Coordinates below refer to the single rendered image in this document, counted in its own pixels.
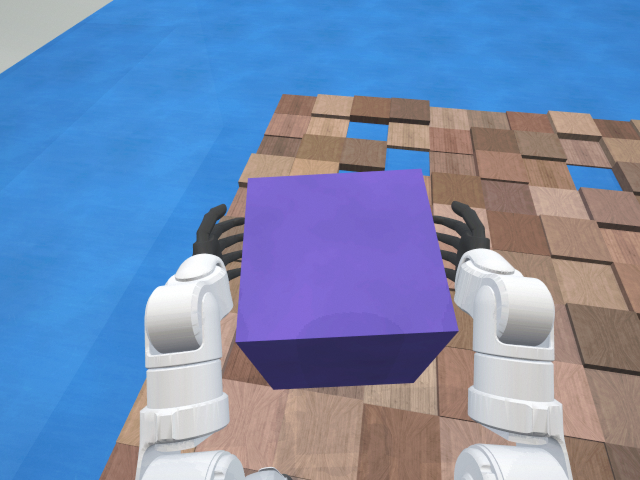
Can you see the robot right forearm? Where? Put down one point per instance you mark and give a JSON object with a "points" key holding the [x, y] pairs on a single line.
{"points": [[513, 335]]}

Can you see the right robot upper arm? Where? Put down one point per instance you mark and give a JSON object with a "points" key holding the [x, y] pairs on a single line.
{"points": [[502, 462]]}

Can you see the right robot hand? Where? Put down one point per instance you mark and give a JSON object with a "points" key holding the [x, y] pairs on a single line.
{"points": [[472, 235]]}

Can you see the left robot shin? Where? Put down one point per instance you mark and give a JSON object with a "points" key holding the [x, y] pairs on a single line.
{"points": [[270, 468]]}

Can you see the carton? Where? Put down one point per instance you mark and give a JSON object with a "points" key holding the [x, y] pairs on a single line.
{"points": [[342, 280]]}

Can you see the robot left forearm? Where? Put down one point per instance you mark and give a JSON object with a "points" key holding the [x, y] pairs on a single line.
{"points": [[185, 399]]}

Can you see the left robot upper arm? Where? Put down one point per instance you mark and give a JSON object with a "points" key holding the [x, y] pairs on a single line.
{"points": [[207, 465]]}

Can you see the left robot hand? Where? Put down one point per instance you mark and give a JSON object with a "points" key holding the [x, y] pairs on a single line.
{"points": [[208, 233]]}

